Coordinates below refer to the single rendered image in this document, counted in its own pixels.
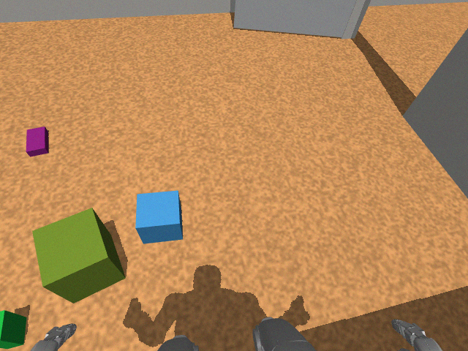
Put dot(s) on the right robot hand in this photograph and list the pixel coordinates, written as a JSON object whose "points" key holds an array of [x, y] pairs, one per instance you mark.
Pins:
{"points": [[415, 336]]}

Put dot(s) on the left robot hand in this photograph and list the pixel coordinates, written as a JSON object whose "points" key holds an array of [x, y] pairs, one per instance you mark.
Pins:
{"points": [[55, 338]]}

